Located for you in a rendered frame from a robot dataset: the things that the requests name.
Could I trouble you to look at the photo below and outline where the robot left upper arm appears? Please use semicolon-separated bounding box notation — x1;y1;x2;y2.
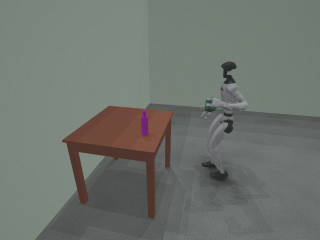
226;84;248;110

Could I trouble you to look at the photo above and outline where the left robot hand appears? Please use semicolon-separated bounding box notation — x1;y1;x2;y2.
206;97;222;108

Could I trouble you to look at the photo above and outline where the robot left forearm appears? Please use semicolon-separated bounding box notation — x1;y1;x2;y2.
220;101;248;111

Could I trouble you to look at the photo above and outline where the right robot hand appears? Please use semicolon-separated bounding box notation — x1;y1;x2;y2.
201;111;214;120

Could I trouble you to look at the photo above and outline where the sponge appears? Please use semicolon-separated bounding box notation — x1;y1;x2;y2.
204;97;216;112

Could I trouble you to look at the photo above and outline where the table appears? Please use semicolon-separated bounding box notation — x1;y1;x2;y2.
62;106;174;219

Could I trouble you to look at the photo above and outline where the right robot thigh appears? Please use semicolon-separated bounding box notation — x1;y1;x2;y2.
207;114;222;144

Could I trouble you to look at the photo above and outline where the robot torso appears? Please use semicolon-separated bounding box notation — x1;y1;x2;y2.
220;81;238;125

